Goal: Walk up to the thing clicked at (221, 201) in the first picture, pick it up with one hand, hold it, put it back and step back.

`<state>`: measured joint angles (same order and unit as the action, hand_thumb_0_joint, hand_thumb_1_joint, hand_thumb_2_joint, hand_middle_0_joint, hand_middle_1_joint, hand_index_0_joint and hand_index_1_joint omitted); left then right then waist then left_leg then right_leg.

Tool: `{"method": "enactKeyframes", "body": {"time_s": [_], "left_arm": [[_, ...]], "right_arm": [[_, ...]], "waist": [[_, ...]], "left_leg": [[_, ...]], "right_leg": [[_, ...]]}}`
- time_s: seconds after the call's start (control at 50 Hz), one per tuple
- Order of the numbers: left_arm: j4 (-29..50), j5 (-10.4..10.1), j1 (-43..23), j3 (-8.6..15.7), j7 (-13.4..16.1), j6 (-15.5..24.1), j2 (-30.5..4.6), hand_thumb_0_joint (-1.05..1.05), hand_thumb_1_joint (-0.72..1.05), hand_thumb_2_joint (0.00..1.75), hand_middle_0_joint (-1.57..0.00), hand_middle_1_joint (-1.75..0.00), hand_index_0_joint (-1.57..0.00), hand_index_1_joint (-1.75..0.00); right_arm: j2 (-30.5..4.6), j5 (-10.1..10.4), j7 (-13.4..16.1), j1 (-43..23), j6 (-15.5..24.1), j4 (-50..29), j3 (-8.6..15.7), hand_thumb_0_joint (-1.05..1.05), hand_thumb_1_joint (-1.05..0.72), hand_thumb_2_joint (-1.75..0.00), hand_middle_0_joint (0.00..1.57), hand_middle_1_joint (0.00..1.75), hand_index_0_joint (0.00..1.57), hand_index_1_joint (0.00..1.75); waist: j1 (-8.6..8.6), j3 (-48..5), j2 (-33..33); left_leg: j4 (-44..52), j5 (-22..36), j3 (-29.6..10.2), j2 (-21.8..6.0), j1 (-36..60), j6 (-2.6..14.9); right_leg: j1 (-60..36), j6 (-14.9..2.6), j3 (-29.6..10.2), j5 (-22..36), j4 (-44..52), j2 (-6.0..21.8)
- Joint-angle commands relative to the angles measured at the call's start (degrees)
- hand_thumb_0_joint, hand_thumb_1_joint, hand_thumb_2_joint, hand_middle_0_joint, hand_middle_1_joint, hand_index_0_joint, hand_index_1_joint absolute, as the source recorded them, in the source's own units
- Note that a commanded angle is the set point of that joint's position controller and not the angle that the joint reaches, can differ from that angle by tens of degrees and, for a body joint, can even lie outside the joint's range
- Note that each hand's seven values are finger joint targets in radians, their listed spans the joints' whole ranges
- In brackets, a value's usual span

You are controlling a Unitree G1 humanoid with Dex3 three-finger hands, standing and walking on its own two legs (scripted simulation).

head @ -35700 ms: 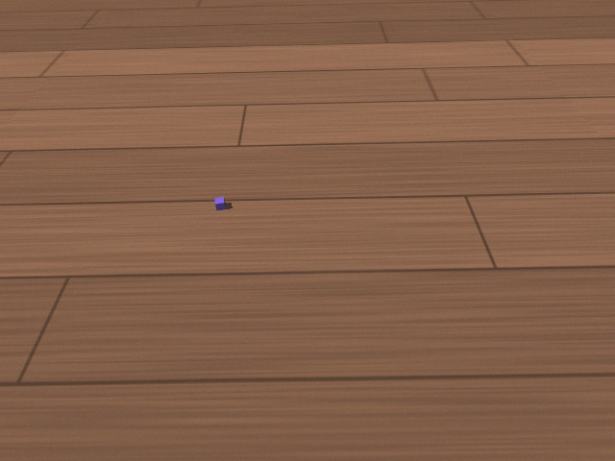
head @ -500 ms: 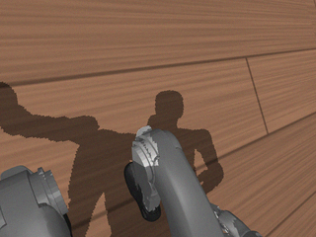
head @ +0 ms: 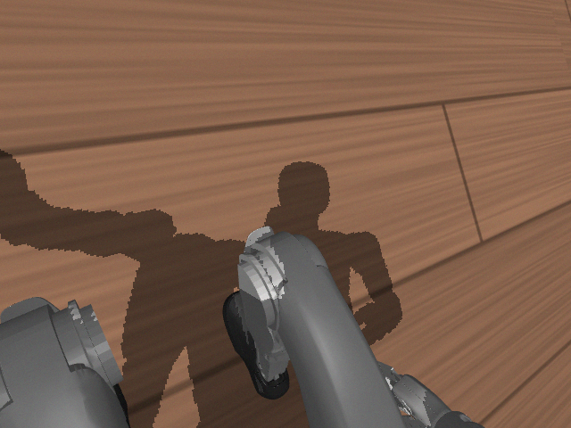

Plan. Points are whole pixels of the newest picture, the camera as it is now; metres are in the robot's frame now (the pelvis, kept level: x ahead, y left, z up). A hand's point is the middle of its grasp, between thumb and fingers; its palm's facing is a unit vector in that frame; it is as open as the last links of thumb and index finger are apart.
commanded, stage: open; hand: left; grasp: from above
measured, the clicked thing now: out of the picture +0.46 +0.34 -0.29
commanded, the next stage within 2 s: withdraw in 0.26 s
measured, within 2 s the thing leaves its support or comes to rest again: neither
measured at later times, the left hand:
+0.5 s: hand out of the picture +0.44 +0.34 -0.24, palm faces -0.43 -0.17 -0.89, open 12.8 cm
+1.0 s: hand out of the picture +0.43 +0.36 -0.07, palm faces -0.44 -0.11 -0.89, open 13.0 cm
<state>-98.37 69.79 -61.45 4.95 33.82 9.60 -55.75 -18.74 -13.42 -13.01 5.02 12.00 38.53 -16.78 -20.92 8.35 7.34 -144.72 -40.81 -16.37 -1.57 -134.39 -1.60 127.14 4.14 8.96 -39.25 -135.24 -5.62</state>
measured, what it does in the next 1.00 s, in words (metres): rises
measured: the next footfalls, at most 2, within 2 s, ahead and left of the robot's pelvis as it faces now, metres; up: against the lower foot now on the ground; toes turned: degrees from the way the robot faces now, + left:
none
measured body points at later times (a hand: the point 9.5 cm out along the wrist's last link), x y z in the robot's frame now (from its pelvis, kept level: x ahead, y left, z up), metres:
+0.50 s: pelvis +0.00 +0.00 +0.00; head +0.28 +0.13 +0.33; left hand +0.46 +0.34 -0.19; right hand +0.06 -0.25 -0.06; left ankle +0.06 +0.13 -0.28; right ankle +0.11 -0.12 -0.28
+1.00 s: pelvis -0.01 -0.01 +0.05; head +0.20 +0.09 +0.44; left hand +0.45 +0.36 -0.02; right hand +0.12 -0.26 -0.06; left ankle +0.06 +0.13 -0.28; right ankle +0.11 -0.12 -0.28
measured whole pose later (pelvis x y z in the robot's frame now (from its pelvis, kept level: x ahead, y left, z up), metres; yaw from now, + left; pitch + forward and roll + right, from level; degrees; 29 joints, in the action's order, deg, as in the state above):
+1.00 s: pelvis -0.01 -0.01 +0.05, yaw +7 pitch +33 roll -9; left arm -73.4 64.2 -56.4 -2.6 10.2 3.7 -41.7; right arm -16.5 -5.0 -9.9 7.7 1.0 37.7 -5.3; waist -11.8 -4.6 -1.2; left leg -132.5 -37.6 -9.5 -1.0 -128.9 -0.9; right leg 122.8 3.0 4.3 -39.0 -127.7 -2.6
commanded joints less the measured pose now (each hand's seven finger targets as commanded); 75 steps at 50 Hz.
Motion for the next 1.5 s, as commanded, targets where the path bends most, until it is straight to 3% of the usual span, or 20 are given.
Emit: {"method": "enactKeyframes", "body": {"time_s": [0.0,0.04,0.1,0.16,0.18,0.2,0.38,0.5,0.58,0.64,0.7,0.8,0.9,0.96,1.12,1.18,1.3,1.34,1.42,1.48], "left_arm": [[8.23,0.06,-16.21,-0.13,2.43,0.3,-11.86,0.0,-0.2,0.71,-0.34,-0.72,-0.35,-0.71],[3.03,-0.02,-11.85,-0.05,2.31,-0.33,-10.72,0.0,-0.21,0.73,-0.33,-0.73,-0.34,-0.72],[6.32,-0.09,-15.74,-0.86,2.4,0.17,-10.89,0.0,-0.25,0.76,-0.3,-0.76,-0.3,-0.76],[3.65,0.01,-12.83,1.11,2.52,-0.17,-12.78,0.0,-0.26,0.76,-0.29,-0.77,-0.29,-0.76],[5.64,0.28,-15.2,-1.51,1.88,0.07,-9.8,0.0,-0.26,0.76,-0.29,-0.77,-0.29,-0.77],[2.72,0.05,-12.83,0.49,2.07,-0.17,-12.08,0.0,-0.27,0.77,-0.28,-0.77,-0.29,-0.77],[5.61,-0.15,-14.09,0.56,1.33,0.22,-12.56,0.0,-0.3,0.81,-0.24,-0.82,-0.25,-0.81],[17.18,0.11,-12.44,3.22,0.0,1.11,-15.9,0.0,-0.3,0.8,-0.26,-0.8,-0.27,-0.79],[25.26,-0.44,-9.44,3.82,-1.62,-0.5,-12.36,0.0,-0.32,0.83,-0.23,-0.82,-0.24,-0.81],[28.42,-1.56,-8.81,3.64,-3.79,-2.93,-9.55,0.0,-0.33,0.83,-0.23,-0.81,-0.23,-0.81],[30.35,-2.84,-8.99,-0.06,-7.82,-5.29,-2.79,0.0,-0.36,0.86,-0.2,-0.85,-0.21,-0.84],[35.13,-4.9,-11.79,-2.88,-15.43,-7.06,0.32,0.0,-0.36,0.87,-0.24,-0.82,-0.23,-0.83],[31.99,-5.94,-10.91,-7.25,-22.5,-6.24,6.73,0.0,-0.31,0.85,-0.25,-0.81,-0.24,-0.82],[30.03,-5.51,-10.7,-6.53,-24.17,-4.78,4.11,0.0,-0.31,0.85,-0.25,-0.81,-0.24,-0.82],[24.05,-2.2,-14.15,-5.42,-20.15,0.56,0.34,0.0,-0.28,0.82,-0.27,-0.8,-0.27,-0.79],[21.83,-0.2,-17.78,-5.36,-16.77,2.38,-0.71,0.0,-0.28,0.81,-0.27,-0.8,-0.27,-0.79],[19.91,2.97,-21.1,-0.74,-9.49,4.09,-6.78,0.0,-0.24,0.77,-0.29,-0.77,-0.3,-0.76],[22.7,3.33,-21.45,0.44,-7.78,3.34,-7.66,0.0,-0.16,0.86,-0.23,-0.61,-0.21,-0.62],[28.17,0.28,-18.87,1.73,-7.09,0.25,-5.93,0.0,0.02,0.92,-0.24,-0.59,-0.22,-0.61],[31.35,-4.17,-13.84,3.08,-8.8,-2.78,-4.58,0.0,0.16,0.93,-0.24,-0.56,-0.22,-0.57]], "right_arm": [[-18.48,0.04,0.44,10.6,0.13,0.49,5.22,0.0,-0.88,-0.9,0.2,0.3,0.2,0.3],[-18.78,0.01,0.42,10.87,-0.02,0.85,5.59,0.0,-0.88,-0.9,0.2,0.3,0.2,0.3],[-18.06,-0.04,0.52,10.81,0.0,0.2,5.05,0.0,-0.88,-0.9,0.2,0.3,0.2,0.3],[-18.92,-0.02,0.6,11.22,-0.12,0.69,5.38,0.0,-0.88,-0.9,0.2,0.3,0.2,0.3],[-18.27,0.15,0.38,11.14,0.16,0.02,5.24,0.0,-0.88,-0.89,0.2,0.3,0.2,0.3],[-18.82,-0.07,0.5,11.73,0.12,0.86,5.45,0.0,-0.88,-0.89,0.2,0.3,0.2,0.3],[-18.8,0.29,0.51,11.6,0.34,0.44,5.49,0.0,-0.9,-0.9,0.2,0.3,0.2,0.3],[-18.14,0.57,0.46,11.3,-0.44,0.09,6.63,0.0,-0.9,-0.9,0.2,0.3,0.2,0.3],[-16.77,1.67,-0.32,11.54,-1.82,-0.04,9.45,0.0,-0.89,-0.9,0.2,0.3,0.2,0.3],[-15.97,3.1,-0.75,12.52,-3.43,0.29,11.75,0.0,-0.89,-0.9,0.2,0.3,0.2,0.3],[-14.48,4.84,-1.09,13.83,-5.16,0.63,13.74,0.0,-0.89,-0.9,0.2,0.3,0.2,0.3],[-13.69,7.55,0.49,15.36,-8.39,0.28,16.75,0.0,-0.9,-0.9,0.2,0.3,0.2,0.3],[-12.38,8.65,3.21,16.33,-10.96,-0.67,16.84,0.0,-0.89,-0.9,0.2,0.3,0.2,0.3],[-12.25,8.66,5.3,15.85,-11.86,-1.73,16.2,0.0,-0.89,-0.9,0.2,0.3,0.2,0.3],[-11.03,7.43,7.9,13.95,-11.88,-1.82,13.41,0.0,-0.88,-0.89,0.2,0.3,0.2,0.3],[-11.65,6.51,7.9,14.29,-11.33,-1.19,12.44,0.0,-0.89,-0.89,0.2,0.3,0.2,0.3],[-13.11,4.25,7.81,15.52,-10.04,-1.25,11.82,0.0,-0.88,-0.89,0.2,0.3,0.2,0.3],[-13.35,3.89,7.7,15.78,-9.79,-0.81,12.12,0.0,-0.89,-0.9,0.2,0.3,0.2,0.3],[-13.63,4.43,7.01,16.56,-8.89,-1.14,13.99,0.0,-0.89,-0.9,0.2,0.3,0.2,0.3],[-13.15,5.43,6.25,18.2,-8.9,-0.99,15.52,0.0,-0.89,-0.9,0.2,0.3,0.2,0.3]], "waist": [[-2.09,-38.29,-32.21],[-2.61,-36.31,-28.76],[-2.72,-36.5,-30.42],[-2.58,-37.39,-29.67],[-3.39,-35.81,-29.66],[-3.64,-35.06,-27.99],[-2.89,-36.23,-29.94],[1.09,-45.48,-36.44],[3.98,-49.83,-38.72],[5.15,-50.93,-36.31],[5.21,-49.71,-33.03],[6.01,-50.07,-26.56],[4.29,-44.4,-18.37],[5.22,-41.91,-15.17],[5.33,-42.07,-18.63],[3.73,-42.48,-21.95],[3.8,-46.75,-29.1],[4.41,-49.71,-32.4],[5.71,-55.04,-36.76],[7.32,-59.64,-34.96]], "left_leg": [[15.12,13.64,6.78,-2.01,30.64,1.33],[14.75,12.6,6.93,-2.05,28.26,1.76],[14.93,12.38,7.13,-2.05,28.33,1.73],[14.99,13.33,6.84,-2.1,29.22,1.65],[14.15,13.28,7.06,-2.01,28.12,1.83],[14.35,12.55,7.04,-2.11,27.82,1.92],[14.34,13.22,7.08,-2.07,29.02,1.67],[15.22,17.23,7.78,-1.96,34.08,1.07],[16.02,18.7,9.11,-1.46,34.28,1.1],[16.67,17.65,10.13,-1.02,32.17,1.64],[19.16,14.48,10.55,-0.52,30.98,2.14],[23.72,10.1,10.65,0.01,32.42,2.64],[25.36,9.51,11.22,0.88,29.31,3.32],[24.81,8.85,12.28,1.34,26.37,3.58],[24.91,6.71,12.47,1.43,27.07,3.28],[23.94,7.25,11.85,1.17,29.21,2.82],[22.22,8.73,11.77,1.07,33.25,2.1],[21.99,9.42,11.93,0.82,35.41,1.78],[23.27,11.51,11.85,0.79,39.24,1.44],[23.99,14.89,12.55,0.84,40.73,1.81]], "right_leg": [[-19.24,-5.44,7.43,16.67,10.65,-1.44],[-19.43,-5.21,7.34,16.14,11.26,-1.92],[-20.07,-5.36,6.87,16.12,11.37,-1.68],[-20.18,-5.31,7.28,16.58,10.99,-1.56],[-18.72,-5.16,7.1,16.62,10.83,-1.66],[-19.64,-5.04,7.05,16.31,11.4,-1.66],[-19.28,-5.22,7.03,16.27,11.08,-1.41],[-22.67,-5.61,6.36,19.05,10.7,-1.27],[-21.71,-5.88,5.29,20.34,10.87,-1.16],[-20.16,-5.74,4.39,19.78,11.92,-0.87],[-18.86,-5.92,3.25,16.94,13.96,-0.6],[-19.48,-6.33,1.27,12.03,18.51,0.08],[-20.5,-6.39,0.37,11.04,21.72,0.92],[-21.9,-6.56,-0.64,8.71,23.6,1.18],[-19.17,-6.37,-1.2,6.49,21.25,1.29],[-16.74,-6.5,-0.17,7.56,18.89,1.32],[-15.19,-6.5,1.39,9.21,15.84,1.47],[-15.0,-6.69,1.54,9.99,14.81,1.48],[-13.64,-6.76,2.44,12.34,13.74,2.13],[-17.95,-6.49,1.67,15.44,15.26,2.2]]}}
